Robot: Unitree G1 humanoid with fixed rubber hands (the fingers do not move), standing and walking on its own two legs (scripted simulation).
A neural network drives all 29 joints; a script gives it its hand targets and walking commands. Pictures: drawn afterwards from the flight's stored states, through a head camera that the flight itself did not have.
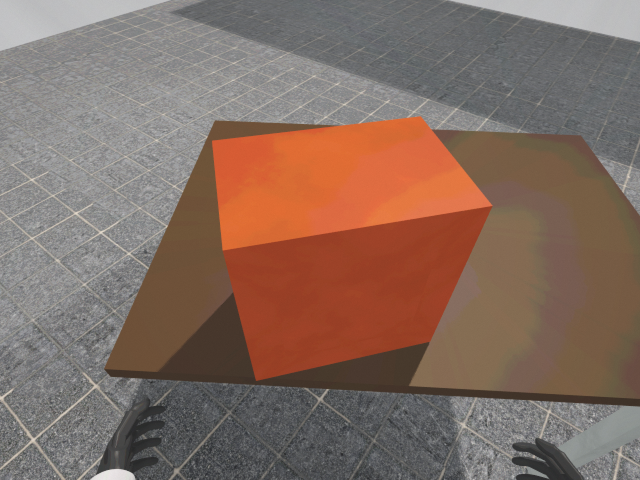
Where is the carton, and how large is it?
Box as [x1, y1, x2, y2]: [212, 116, 491, 380]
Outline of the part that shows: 420,116 212,141 222,248 256,380 426,342 430,340 490,210 491,204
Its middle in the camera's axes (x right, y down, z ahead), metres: +0.02 +0.02 +0.55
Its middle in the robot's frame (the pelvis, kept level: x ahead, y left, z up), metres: +0.42 +0.00 +0.05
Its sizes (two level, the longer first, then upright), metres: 0.280 0.186 0.294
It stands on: a table, 0.68 m high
